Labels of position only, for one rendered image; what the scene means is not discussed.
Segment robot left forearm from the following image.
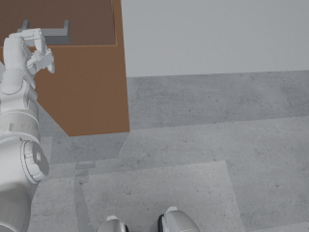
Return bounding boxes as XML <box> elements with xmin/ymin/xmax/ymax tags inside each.
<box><xmin>0</xmin><ymin>69</ymin><xmax>41</xmax><ymax>147</ymax></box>

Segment handle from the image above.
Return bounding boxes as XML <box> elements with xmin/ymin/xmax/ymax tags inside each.
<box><xmin>16</xmin><ymin>19</ymin><xmax>71</xmax><ymax>44</ymax></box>

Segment left robot upper arm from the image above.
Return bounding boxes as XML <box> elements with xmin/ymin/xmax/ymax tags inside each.
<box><xmin>0</xmin><ymin>140</ymin><xmax>49</xmax><ymax>232</ymax></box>

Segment left robot shin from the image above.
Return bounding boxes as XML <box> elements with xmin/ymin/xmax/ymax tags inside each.
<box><xmin>106</xmin><ymin>215</ymin><xmax>118</xmax><ymax>221</ymax></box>

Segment robot left hand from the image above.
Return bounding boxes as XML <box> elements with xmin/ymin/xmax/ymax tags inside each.
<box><xmin>3</xmin><ymin>28</ymin><xmax>55</xmax><ymax>79</ymax></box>

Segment cabinet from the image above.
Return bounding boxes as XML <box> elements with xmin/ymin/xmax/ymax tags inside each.
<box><xmin>0</xmin><ymin>0</ymin><xmax>130</xmax><ymax>137</ymax></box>

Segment drawer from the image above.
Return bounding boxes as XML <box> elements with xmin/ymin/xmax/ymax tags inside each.
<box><xmin>0</xmin><ymin>0</ymin><xmax>116</xmax><ymax>47</ymax></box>

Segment robot left thigh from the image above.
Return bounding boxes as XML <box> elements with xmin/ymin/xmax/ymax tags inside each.
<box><xmin>98</xmin><ymin>218</ymin><xmax>126</xmax><ymax>232</ymax></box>

